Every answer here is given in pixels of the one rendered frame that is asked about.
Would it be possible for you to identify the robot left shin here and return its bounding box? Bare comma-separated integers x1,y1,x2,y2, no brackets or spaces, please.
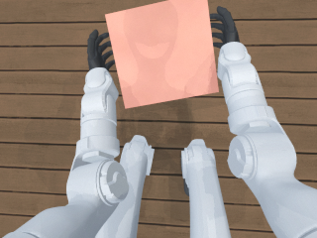
120,135,149,160

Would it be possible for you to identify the robot left hand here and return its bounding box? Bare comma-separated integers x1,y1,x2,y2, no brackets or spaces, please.
87,29,115,71

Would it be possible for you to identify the robot right upper arm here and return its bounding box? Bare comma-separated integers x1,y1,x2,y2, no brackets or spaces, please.
227,132,317,238

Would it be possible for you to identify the right robot foot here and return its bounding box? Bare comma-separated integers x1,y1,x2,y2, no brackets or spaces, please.
180,150,189,196

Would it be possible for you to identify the robot right forearm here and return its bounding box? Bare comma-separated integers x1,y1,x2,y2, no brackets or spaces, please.
217,42,297,165

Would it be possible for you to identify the robot right hand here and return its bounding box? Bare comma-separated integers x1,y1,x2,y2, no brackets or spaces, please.
209,6,240,49

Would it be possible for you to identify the robot left upper arm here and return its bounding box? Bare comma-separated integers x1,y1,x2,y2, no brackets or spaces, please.
2,159,130,238

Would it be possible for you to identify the robot left forearm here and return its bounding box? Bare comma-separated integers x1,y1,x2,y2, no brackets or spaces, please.
69,67,120,174

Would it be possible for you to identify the carton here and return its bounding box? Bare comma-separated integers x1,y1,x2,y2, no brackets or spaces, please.
105,0,219,109

